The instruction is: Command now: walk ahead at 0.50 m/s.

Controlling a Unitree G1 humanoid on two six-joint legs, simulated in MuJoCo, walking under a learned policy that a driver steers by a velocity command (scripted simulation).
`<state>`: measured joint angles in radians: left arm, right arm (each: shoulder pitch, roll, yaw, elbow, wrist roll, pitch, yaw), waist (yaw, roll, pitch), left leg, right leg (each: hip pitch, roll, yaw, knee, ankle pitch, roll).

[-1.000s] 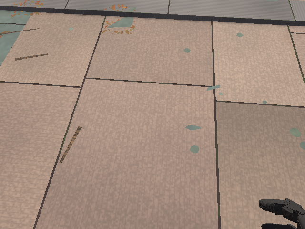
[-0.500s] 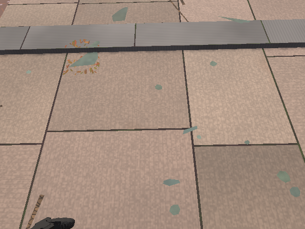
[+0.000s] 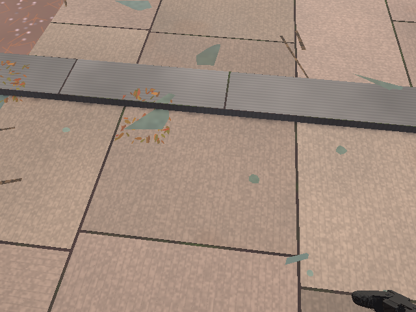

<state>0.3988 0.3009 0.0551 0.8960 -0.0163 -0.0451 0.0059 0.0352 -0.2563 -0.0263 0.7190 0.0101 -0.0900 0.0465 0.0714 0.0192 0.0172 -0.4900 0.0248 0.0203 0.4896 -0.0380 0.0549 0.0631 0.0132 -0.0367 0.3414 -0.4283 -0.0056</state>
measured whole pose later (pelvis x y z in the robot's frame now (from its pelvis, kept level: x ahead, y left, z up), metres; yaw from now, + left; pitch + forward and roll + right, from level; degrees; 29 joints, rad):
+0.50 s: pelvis +0.27 -0.01 +0.00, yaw -1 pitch +2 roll +3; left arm 0.07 0.26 0.03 0.75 0.00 -0.09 -0.04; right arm 0.34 -0.29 -0.05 0.92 0.00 -0.05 -0.01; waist -0.07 -0.04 0.02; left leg 0.02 -0.04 0.06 0.36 -0.40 0.01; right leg -0.50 -0.03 0.00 0.48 0.07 -0.05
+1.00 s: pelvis +0.36 +0.01 +0.01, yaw -17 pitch +2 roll +0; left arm 0.17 0.31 0.08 0.70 -0.01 0.04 0.03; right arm 0.17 -0.28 -0.05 0.80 -0.02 -0.02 -0.03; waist 0.01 -0.04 0.01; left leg -0.34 -0.01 -0.06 0.53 -0.22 -0.01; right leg -0.46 0.13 0.17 0.65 -0.33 -0.02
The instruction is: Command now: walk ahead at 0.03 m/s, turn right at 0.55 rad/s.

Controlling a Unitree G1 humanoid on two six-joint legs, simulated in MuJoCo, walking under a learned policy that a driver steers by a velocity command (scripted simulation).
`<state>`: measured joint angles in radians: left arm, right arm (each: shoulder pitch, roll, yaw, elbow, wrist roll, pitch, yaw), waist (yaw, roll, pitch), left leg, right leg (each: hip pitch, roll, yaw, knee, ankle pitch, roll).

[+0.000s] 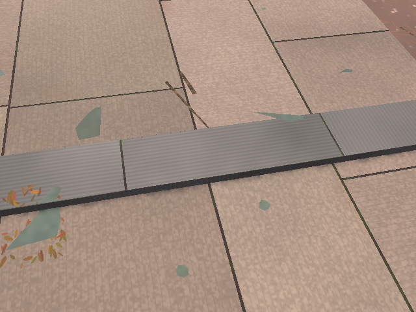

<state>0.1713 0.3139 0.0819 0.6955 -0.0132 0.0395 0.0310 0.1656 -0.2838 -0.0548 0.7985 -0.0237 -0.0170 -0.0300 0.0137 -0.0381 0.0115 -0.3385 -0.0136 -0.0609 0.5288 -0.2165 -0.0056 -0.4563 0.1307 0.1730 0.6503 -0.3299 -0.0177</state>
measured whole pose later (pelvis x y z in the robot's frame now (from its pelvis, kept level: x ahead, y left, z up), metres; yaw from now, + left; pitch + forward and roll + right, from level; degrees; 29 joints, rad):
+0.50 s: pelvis +0.00 -0.04 +0.01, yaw -18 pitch +2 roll +1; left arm 0.21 0.29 0.08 0.63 -0.01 0.02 0.00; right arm 0.16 -0.33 -0.09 0.77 0.00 0.00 -0.02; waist -0.01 0.04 0.03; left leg -0.48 0.06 0.01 1.04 -0.45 -0.05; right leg -0.28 0.03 0.03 0.50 -0.26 -0.05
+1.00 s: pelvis +0.16 -0.04 +0.01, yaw -22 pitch +2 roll -1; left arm 0.33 0.31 0.06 0.73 0.00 -0.03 0.01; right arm 0.20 -0.28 -0.05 0.77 0.00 -0.10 0.03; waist 0.01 -0.04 0.00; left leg -0.30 -0.01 0.03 0.48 -0.22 0.04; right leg -0.38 0.03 0.07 1.04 -0.47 0.01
